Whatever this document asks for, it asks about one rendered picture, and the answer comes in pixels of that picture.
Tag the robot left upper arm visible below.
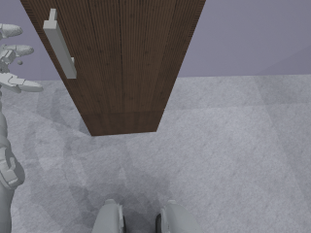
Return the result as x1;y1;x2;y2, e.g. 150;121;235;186
0;147;25;233

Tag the cupboard door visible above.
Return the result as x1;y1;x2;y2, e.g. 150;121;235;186
27;0;201;115

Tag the robot right shin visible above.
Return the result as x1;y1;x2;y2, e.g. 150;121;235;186
160;200;177;233

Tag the robot left forearm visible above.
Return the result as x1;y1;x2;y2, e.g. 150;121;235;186
0;90;12;151

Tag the robot left hand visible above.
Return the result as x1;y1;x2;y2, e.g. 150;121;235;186
0;23;44;94

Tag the left robot thigh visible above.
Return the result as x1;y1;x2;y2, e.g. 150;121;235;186
91;203;124;233

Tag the handle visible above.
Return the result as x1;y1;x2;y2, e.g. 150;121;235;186
43;8;77;79

